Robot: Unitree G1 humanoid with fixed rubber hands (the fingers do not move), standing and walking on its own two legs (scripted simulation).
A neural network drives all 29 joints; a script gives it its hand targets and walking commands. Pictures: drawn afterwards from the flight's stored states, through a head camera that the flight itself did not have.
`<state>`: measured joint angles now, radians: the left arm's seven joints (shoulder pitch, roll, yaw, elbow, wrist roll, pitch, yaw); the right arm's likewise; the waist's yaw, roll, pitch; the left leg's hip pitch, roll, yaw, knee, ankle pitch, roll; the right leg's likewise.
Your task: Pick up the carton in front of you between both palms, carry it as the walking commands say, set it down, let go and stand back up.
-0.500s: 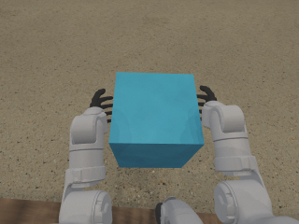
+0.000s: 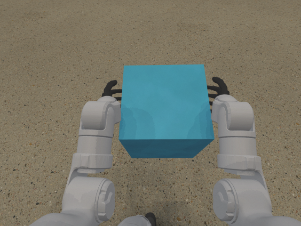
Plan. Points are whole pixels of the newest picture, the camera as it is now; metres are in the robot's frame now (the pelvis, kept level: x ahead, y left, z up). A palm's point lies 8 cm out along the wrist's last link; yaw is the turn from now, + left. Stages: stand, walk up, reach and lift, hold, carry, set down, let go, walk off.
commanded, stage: carry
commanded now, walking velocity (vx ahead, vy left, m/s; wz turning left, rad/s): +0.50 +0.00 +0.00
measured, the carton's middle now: (162, 117) +0.40 +0.02 +0.03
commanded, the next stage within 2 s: none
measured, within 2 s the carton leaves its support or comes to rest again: neither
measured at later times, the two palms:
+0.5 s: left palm (140, 44) +0.70 +0.13 +0.09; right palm (215, 41) +0.72 -0.16 +0.09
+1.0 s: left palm (133, 18) +0.90 +0.18 +0.09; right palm (197, 16) +0.91 -0.10 +0.10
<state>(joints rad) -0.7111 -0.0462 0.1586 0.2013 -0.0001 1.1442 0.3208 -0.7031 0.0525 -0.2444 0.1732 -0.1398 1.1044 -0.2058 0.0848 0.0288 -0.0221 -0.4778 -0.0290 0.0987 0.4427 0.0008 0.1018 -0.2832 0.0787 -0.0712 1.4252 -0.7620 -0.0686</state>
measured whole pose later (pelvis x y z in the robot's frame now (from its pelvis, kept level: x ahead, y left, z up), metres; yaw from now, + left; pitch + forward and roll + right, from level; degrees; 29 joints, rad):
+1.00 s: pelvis +0.62 +0.04 +0.02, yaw +0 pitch +4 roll -1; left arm -0.29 -0.16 0.14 -0.08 0.12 1.23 0.26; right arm -0.32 0.17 -0.14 -0.04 -0.12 1.19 -0.25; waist -0.01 -0.01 -0.13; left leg -0.24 0.03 0.19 0.36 -0.20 0.05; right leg -0.50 -0.07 -0.08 0.92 -0.37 0.00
